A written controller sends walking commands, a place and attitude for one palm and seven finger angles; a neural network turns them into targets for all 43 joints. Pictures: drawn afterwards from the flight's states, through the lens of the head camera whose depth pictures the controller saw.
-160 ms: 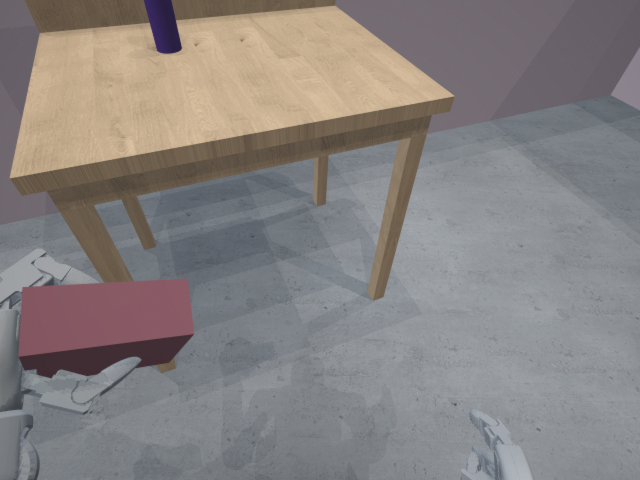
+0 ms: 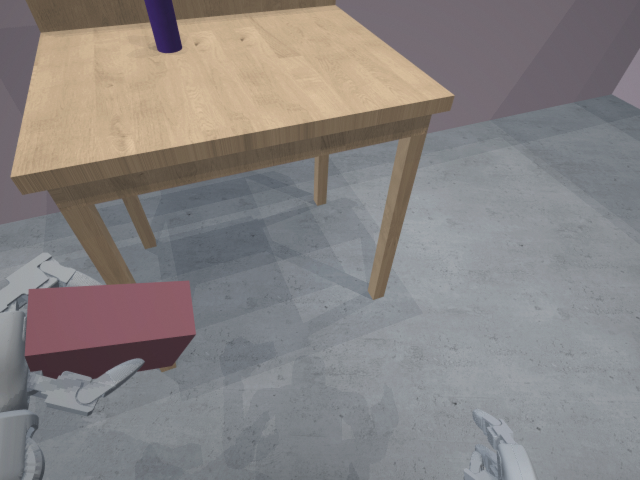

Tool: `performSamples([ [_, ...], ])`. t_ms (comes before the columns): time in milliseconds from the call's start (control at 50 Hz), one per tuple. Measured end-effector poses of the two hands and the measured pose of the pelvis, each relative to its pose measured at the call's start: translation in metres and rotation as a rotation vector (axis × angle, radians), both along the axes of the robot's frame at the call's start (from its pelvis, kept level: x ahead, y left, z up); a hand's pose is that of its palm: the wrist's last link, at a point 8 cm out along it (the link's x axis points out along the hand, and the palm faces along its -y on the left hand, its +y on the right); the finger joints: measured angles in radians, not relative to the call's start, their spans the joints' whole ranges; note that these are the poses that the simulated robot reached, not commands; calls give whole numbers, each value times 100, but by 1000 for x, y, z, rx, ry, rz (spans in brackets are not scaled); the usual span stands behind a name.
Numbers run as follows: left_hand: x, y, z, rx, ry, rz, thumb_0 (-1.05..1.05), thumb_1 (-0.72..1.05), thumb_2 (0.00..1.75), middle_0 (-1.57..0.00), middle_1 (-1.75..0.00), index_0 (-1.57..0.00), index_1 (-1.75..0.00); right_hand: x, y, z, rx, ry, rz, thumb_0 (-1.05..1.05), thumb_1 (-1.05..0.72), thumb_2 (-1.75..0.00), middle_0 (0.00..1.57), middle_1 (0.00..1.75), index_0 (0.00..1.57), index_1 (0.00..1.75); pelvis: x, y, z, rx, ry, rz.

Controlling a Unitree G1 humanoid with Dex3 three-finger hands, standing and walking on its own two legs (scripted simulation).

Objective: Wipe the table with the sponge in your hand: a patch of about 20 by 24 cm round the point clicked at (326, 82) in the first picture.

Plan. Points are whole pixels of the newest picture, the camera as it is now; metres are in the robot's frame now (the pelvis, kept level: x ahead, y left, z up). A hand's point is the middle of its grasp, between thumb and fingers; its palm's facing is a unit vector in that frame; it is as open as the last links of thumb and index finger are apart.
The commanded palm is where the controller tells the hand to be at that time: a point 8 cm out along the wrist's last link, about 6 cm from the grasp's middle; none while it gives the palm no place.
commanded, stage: stand and wait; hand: left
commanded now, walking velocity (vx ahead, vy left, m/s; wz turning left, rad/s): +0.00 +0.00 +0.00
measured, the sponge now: (136, 331) +0.23 +0.20 +0.13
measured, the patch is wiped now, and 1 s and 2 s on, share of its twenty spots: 0.00 0.00 0.00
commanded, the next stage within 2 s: look at it before walking up in 0.10 s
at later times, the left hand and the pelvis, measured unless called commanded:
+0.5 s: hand (82, 338) +0.21 +0.24 +0.15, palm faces +0.40 -0.84 -0.38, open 9.7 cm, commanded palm +0.16 +0.27 +0.18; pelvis -0.01 +0.00 +0.00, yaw -2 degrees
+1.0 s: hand (176, 323) +0.23 +0.16 +0.16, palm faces +0.16 -0.87 -0.47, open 9.7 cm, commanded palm +0.17 +0.21 +0.18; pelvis -0.04 -0.02 -0.02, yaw -13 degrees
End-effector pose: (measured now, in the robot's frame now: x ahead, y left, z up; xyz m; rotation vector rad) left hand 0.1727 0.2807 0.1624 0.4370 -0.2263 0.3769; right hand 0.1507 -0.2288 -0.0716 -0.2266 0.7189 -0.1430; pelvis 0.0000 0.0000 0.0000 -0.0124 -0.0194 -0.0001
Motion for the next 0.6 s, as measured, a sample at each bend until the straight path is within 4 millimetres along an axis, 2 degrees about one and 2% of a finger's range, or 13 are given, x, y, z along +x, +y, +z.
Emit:
performSamples([
  [220, -5, -3, 9, 25, -26, -10, -1, -45, 97, -80, -132, -80, -132, -8, -2, -2, 6, 5, -9, 1, -91, -90, 21, 30, 20, 30, -3, -1, 0, 1, -5, -1],
  [400, -8, -1, 1, 6, 1, 0, -1, -45, 97, -80, -132, -80, -132, -15, -1, -4, 10, 14, -10, 1, -91, -90, 21, 30, 20, 30, -8, 0, 0, 1, -5, -7],
  [520, -4, -4, 2, 20, -17, -13, -1, -45, 97, -80, -132, -80, -132, -17, -3, -5, 16, 2, -23, 1, -91, -90, 21, 30, 20, 30, -12, -2, -4, 11, 4, -48],
  [600, 3, -14, 2, 29, -37, -38, -1, -45, 97, -80, -132, -80, -132, -19, -9, -9, 30, -14, -40, 1, -91, -90, 21, 30, 20, 30, -16, -7, -10, 25, 6, -79],
])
